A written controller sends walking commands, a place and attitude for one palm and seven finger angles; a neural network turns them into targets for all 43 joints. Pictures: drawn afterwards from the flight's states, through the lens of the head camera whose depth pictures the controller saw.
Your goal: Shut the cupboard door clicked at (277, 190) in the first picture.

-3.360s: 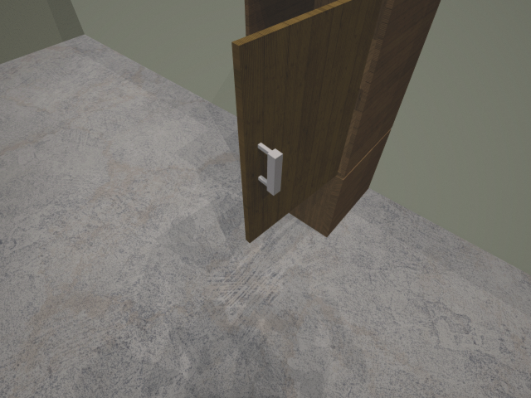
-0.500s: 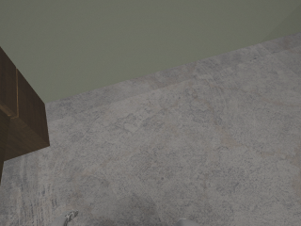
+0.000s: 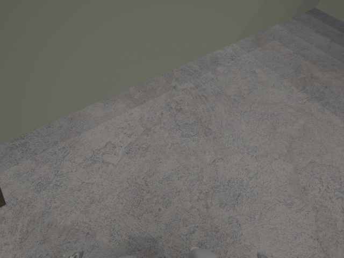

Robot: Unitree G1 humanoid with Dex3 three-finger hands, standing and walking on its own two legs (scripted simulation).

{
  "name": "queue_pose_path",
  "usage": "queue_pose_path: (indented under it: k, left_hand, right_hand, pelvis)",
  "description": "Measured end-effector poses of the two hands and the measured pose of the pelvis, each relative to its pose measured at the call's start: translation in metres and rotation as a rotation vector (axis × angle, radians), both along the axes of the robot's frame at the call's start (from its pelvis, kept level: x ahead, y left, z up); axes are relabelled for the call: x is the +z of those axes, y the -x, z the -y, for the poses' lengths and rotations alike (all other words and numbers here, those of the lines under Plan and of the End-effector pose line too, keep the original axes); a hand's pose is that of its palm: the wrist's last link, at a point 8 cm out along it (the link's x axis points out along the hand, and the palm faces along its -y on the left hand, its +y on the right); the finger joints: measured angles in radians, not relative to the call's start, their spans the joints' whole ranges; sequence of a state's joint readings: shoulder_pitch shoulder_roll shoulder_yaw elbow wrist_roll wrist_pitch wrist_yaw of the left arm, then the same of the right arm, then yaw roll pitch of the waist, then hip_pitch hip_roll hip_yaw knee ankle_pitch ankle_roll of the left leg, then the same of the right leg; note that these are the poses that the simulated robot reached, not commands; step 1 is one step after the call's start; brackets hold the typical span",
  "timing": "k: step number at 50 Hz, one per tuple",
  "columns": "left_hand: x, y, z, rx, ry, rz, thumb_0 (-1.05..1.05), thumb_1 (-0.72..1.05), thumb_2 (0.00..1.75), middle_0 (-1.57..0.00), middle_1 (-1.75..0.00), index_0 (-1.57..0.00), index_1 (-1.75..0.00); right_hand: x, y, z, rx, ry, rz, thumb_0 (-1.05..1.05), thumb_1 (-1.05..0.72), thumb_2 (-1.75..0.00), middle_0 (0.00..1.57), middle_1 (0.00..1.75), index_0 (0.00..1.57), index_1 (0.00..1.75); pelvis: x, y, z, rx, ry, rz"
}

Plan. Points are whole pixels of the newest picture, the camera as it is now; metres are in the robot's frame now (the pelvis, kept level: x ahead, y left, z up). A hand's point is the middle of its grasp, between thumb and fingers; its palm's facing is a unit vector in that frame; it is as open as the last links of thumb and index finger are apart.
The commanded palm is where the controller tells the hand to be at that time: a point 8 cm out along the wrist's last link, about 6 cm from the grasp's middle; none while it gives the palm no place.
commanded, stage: walk around to get in front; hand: left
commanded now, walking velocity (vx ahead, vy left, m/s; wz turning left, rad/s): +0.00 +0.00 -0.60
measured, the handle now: out of the picture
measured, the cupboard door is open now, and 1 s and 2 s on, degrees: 83 83 83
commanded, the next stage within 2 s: walk to a spot facing it in 1.94 s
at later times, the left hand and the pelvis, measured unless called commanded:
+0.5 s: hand (129, 238) +0.18 +0.11 -0.15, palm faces -0.32 -0.91 -0.27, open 7.4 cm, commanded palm none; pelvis +0.01 -0.04 +0.00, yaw -18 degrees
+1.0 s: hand (167, 200) +0.28 +0.02 -0.16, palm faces -0.62 -0.77 -0.18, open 7.4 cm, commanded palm none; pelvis +0.08 -0.08 +0.01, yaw -38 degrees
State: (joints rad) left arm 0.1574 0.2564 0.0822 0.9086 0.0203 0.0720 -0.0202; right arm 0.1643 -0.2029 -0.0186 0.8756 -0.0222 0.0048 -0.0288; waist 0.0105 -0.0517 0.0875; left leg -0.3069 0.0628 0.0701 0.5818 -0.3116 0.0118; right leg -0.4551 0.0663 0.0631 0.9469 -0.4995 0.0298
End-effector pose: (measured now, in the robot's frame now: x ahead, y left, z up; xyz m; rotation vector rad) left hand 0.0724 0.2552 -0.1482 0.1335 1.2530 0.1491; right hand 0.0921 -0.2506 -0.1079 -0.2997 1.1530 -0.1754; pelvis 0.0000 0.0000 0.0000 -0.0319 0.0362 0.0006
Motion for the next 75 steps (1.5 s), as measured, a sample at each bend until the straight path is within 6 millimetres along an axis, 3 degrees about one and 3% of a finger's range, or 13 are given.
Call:
queue_pose_path:
  k: [8,18,21,27,35,38,42,48,53,57,61,65,75]
  left_hand:
    - [0.014,-0.042,0.004,-0.116,-0.007,0.009,0.01,0.91,0.9,-0.19,-0.3,-0.19,-0.3]
    - [0.021,-0.11,0.068,-0.326,-0.076,0.113,0.01,0.91,0.9,-0.19,-0.3,-0.19,-0.3]
    - [0.028,-0.112,0.082,-0.35,-0.086,0.112,0.0,0.91,0.89,-0.2,-0.3,-0.19,-0.3]
    - [0.028,-0.112,0.099,-0.405,-0.064,0.066,0.0,0.91,0.89,-0.2,-0.3,-0.2,-0.3]
    - [0.007,-0.13,0.095,-0.445,-0.012,0.033,0.01,0.91,0.89,-0.2,-0.3,-0.2,-0.3]
    - [0.004,-0.144,0.095,-0.48,0.0,0.011,0.01,0.91,0.89,-0.2,-0.3,-0.2,-0.3]
    - [0.014,-0.171,0.108,-0.541,0.013,0.015,0.01,0.91,0.89,-0.2,-0.3,-0.2,-0.3]
    - [0.02,-0.219,0.161,-0.668,0.016,0.027,0.01,0.91,0.9,-0.19,-0.3,-0.19,-0.3]
    - [0.017,-0.264,0.242,-0.812,0.021,0.064,0.01,0.91,0.9,-0.19,-0.3,-0.19,-0.3]
    - [0.011,-0.294,0.306,-0.869,0.035,0.176,0.01,0.91,0.9,-0.19,-0.3,-0.19,-0.3]
    - [0.017,-0.293,0.331,-0.878,0.021,0.158,0.0,0.91,0.89,-0.2,-0.3,-0.19,-0.3]
    - [0.02,-0.284,0.342,-0.888,0.005,0.067,0.0,0.91,0.89,-0.2,-0.3,-0.2,-0.3]
    - [0.01,-0.309,0.346,-0.81,-0.03,-0.069,0.0,0.92,0.89,-0.2,-0.3,-0.2,-0.3]
  right_hand:
    - [0.003,0.056,0.003,-0.141,-0.021,-0.087,0.01,-0.9,-0.9,0.2,0.3,0.21,0.3]
    - [-0.043,0.131,0.045,-0.36,-0.09,-0.187,0.01,-0.9,-0.9,0.2,0.3,0.2,0.3]
    - [-0.04,0.133,0.055,-0.399,-0.086,-0.19,0.01,-0.9,-0.9,0.2,0.3,0.2,0.3]
    - [-0.024,0.114,0.062,-0.44,-0.086,-0.092,0.01,-0.91,-0.9,0.2,0.3,0.2,0.29]
    - [-0.013,0.089,0.05,-0.475,-0.04,0.015,0.01,-0.91,-0.9,0.2,0.3,0.2,0.3]
    - [-0.008,0.097,0.041,-0.491,-0.027,0.013,0.01,-0.9,-0.9,0.2,0.3,0.2,0.3]
    - [0.002,0.121,0.028,-0.553,-0.042,-0.048,0.0,-0.9,-0.9,0.2,0.3,0.2,0.3]
    - [-0.002,0.166,0.012,-0.706,-0.096,-0.158,0.01,-0.9,-0.9,0.2,0.3,0.2,0.3]
    - [-0.019,0.202,0.005,-0.846,-0.176,-0.263,0.01,-0.9,-0.9,0.2,0.3,0.2,0.3]
    - [-0.042,0.217,0.017,-0.912,-0.245,-0.339,0.01,-0.9,-0.9,0.2,0.3,0.2,0.3]
    - [-0.041,0.186,0.065,-0.928,-0.222,-0.273,0.01,-0.91,-0.9,0.2,0.3,0.2,0.3]
    - [-0.027,0.13,0.124,-0.919,-0.164,-0.106,0.01,-0.91,-0.9,0.2,0.3,0.2,0.29]
    - [-0.007,-0.01,0.238,-0.828,-0.08,0.125,0.01,-0.91,-0.9,0.2,0.3,0.2,0.29]
  pelvis:
    - [0.01,-0.006,0.002,-0.11,0.019,0.004]
    - [-0.012,-0.007,0.036,-0.239,-0.019,0.021]
    - [-0.006,-0.006,0.04,-0.276,-0.027,0.028]
    - [0.004,-0.01,0.045,-0.346,-0.045,0.02]
    - [-0.004,-0.031,0.033,-0.435,-0.021,0.002]
    - [-0.003,-0.039,0.032,-0.474,-0.016,0.002]
    - [0.008,-0.053,0.04,-0.526,-0.002,0.0]
    - [0.011,-0.073,0.065,-0.625,-0.004,0.001]
    - [-0.001,-0.088,0.101,-0.702,-0.02,0.006]
    - [-0.02,-0.096,0.138,-0.738,-0.025,0.022]
    - [-0.01,-0.108,0.161,-0.771,-0.017,0.034]
    - [0.003,-0.126,0.186,-0.805,-0.026,0.022]
    - [0.004,-0.2,0.246,-0.851,-0.008,0.018]
